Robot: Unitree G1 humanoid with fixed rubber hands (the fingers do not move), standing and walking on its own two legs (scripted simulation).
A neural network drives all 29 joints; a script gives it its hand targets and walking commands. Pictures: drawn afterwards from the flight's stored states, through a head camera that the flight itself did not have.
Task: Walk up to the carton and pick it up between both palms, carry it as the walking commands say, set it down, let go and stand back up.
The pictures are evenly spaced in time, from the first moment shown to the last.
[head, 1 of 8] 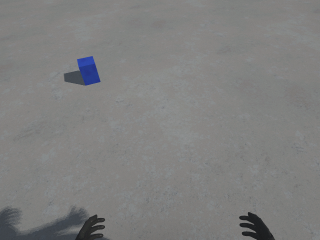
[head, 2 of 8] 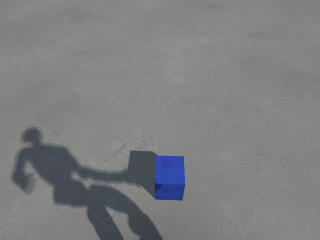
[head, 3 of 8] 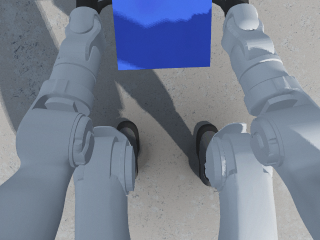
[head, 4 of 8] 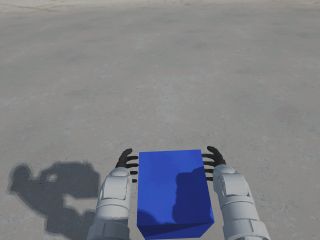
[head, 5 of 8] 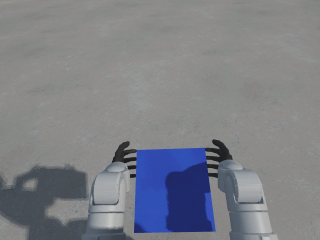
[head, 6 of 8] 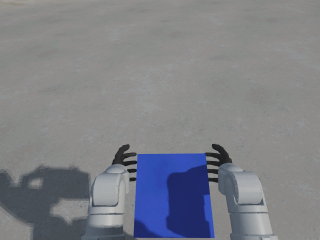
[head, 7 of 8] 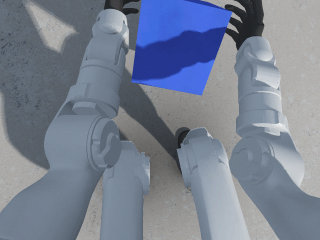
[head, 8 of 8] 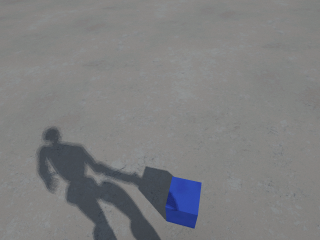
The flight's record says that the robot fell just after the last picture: no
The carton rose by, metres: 0.64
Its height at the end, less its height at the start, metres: +0.00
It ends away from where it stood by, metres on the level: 0.10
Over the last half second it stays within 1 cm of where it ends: yes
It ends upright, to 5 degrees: yes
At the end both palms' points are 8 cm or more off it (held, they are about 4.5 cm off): yes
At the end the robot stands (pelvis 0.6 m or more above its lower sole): yes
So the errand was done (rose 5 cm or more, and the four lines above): yes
